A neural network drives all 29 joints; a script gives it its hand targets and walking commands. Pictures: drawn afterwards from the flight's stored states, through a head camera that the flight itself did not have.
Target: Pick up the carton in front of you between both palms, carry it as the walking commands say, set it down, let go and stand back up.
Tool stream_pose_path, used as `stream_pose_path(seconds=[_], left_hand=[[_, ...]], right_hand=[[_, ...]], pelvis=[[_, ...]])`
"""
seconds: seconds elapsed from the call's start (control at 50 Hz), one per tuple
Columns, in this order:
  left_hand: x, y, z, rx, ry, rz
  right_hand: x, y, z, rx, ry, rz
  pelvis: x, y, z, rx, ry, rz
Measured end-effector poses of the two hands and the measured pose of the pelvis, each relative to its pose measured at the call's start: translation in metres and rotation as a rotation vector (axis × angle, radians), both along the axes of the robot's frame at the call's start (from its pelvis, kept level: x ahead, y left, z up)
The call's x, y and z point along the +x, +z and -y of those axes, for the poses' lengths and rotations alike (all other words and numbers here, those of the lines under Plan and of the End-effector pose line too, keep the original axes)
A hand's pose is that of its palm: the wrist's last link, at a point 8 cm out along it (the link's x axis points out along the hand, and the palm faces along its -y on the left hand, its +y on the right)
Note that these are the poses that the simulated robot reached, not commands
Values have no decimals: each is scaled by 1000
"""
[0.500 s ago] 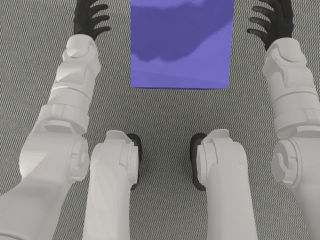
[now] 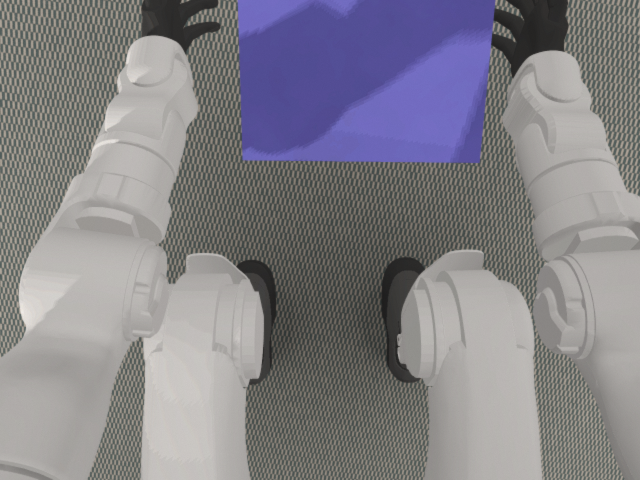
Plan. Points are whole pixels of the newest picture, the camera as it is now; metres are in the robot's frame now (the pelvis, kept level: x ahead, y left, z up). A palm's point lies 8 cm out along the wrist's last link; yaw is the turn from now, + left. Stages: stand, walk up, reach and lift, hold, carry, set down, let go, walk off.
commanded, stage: reach and lift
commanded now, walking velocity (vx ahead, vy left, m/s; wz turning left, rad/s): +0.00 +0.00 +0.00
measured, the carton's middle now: (353, 71) +0.51 -0.03 -0.24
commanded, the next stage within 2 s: none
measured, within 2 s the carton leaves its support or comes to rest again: leaves its support in 0.50 s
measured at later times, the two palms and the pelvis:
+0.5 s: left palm (193, 29) +0.53 +0.13 -0.17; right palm (509, 42) +0.52 -0.17 -0.17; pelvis -0.01 +0.00 +0.00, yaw +0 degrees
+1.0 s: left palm out of the picture +0.49 +0.13 +0.02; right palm out of the picture +0.47 -0.16 +0.02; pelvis -0.01 +0.00 +0.09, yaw +0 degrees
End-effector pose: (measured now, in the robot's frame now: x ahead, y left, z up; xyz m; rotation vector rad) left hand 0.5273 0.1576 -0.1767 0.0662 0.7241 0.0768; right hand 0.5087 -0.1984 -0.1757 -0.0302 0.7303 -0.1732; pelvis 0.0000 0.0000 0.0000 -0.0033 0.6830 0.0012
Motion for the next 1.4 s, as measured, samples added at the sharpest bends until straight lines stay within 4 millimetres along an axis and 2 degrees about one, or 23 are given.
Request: stream_pose_path(seconds=[0.14, 0.26, 0.36, 0.5, 0.6, 0.66, 0.74, 0.82, 0.92, 1.14, 1.4], left_hand=[[-4, 0, 6, -6, -12, 0], [-1, 2, 29, -26, -35, 3], [0, 3, 30, -10, 2, -2], [4, 7, 28, -5, 13, -36], [1, 21, 24, -17, 30, -8], [-2, 42, 23, -30, 39, 25], [-9, 85, 24, -48, 49, 68], [-19, 130, 25, -64, 61, 70], [-30, 173, 24, -56, 63, 40], [-40, 238, 22, -55, 62, 50], [-60, 315, 19, -64, 78, 52]], right_hand=[[-3, 1, -6, 2, 6, -2], [1, 1, -24, 15, 19, 4], [2, 2, -25, 13, 11, -6], [7, 6, -28, 16, 13, -40], [5, 18, -31, 29, 10, -12], [2, 39, -32, 38, 2, 22], [-7, 82, -32, 59, -5, 68], [-17, 127, -32, 71, -22, 71], [-29, 169, -33, 70, -20, 40], [-39, 234, -35, 63, -12, 49], [-56, 310, -38, 75, -17, 52]], pelvis=[[-4, 3, -2, -2, 1, -3], [-9, 6, -3, -3, 4, 7], [-10, 7, -2, -4, 3, 15], [-7, -1, -2, -2, 4, 33], [-3, -5, -2, -1, 7, 29], [-3, -3, -2, -1, 8, 27], [-4, 9, -3, 0, 5, 20], [-6, 31, -3, -2, 2, 3], [-8, 64, -4, -2, 0, -19], [-4, 119, -5, 1, 0, -46], [20, 185, -5, 3, -4, 20]])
